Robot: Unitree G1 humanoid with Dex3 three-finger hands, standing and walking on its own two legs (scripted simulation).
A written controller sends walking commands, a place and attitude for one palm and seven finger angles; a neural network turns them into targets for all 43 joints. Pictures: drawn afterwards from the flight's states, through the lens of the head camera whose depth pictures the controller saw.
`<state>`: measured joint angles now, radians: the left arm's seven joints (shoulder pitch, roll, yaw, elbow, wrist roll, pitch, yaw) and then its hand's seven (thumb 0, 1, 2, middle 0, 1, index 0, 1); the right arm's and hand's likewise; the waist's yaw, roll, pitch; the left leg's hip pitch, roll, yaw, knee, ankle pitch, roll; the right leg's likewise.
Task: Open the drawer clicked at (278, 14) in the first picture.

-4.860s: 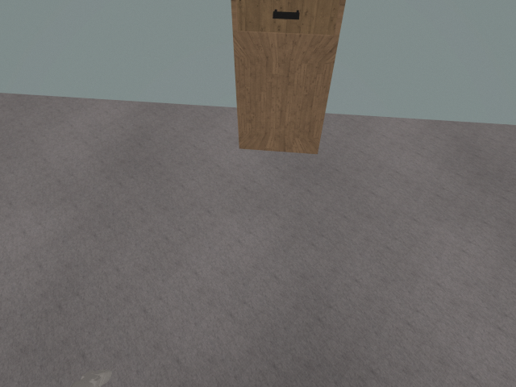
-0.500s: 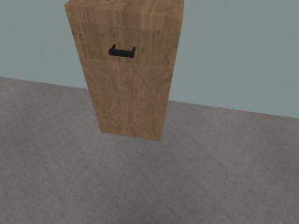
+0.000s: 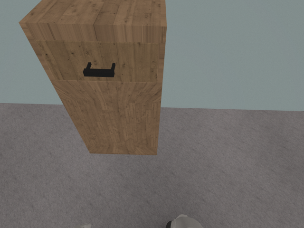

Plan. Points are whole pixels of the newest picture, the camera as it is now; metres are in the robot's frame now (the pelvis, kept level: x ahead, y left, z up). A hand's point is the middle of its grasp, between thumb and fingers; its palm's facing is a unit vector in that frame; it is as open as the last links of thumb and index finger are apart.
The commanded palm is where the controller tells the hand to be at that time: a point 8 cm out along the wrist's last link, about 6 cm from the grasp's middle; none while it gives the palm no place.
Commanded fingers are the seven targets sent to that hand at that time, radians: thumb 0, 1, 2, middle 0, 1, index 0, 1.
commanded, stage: take the last steps up to it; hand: left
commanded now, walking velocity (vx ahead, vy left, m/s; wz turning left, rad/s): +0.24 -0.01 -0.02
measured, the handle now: (100, 69) +0.65 +0.21 +0.03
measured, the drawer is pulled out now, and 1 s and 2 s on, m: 0.00 0.00 0.00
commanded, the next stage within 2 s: come to a stop and stand still in 0.22 s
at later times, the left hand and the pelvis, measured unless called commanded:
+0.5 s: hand out of the picture +0.13 +0.17 -0.17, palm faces +0.09 -0.98 -0.15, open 7.3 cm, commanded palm none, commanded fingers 0.00 0.90 0.90 -0.20 -0.30 -0.20 -0.30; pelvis +0.14 +0.00 +0.01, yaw +0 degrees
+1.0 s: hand out of the picture +0.15 +0.13 -0.14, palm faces -0.01 -0.96 -0.29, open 7.4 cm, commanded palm none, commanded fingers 0.00 0.90 0.90 -0.20 -0.30 -0.20 -0.30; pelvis +0.09 -0.07 +0.01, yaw -2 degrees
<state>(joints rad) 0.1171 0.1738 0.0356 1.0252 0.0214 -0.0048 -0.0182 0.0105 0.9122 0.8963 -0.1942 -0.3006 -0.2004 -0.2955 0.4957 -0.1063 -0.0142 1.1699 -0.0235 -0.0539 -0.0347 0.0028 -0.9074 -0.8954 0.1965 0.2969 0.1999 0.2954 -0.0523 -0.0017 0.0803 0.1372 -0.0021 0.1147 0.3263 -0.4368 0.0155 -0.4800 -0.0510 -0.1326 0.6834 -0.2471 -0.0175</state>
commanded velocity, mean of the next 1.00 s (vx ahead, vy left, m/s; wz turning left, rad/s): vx -0.04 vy -0.02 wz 0.00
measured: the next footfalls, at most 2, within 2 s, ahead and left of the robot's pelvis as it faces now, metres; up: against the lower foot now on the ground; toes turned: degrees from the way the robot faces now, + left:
right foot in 0.04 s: +0.16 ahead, -0.10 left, +0.00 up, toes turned -8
left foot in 0.46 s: +0.23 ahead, +0.12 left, +0.00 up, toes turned +6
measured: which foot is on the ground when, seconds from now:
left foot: down 0.00-0.06, up 0.08-0.44, down 0.46-0.86, up 0.88-1.00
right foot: up 0.00-0.02, down 0.04-0.56, up 0.58-0.84, down 0.86-1.00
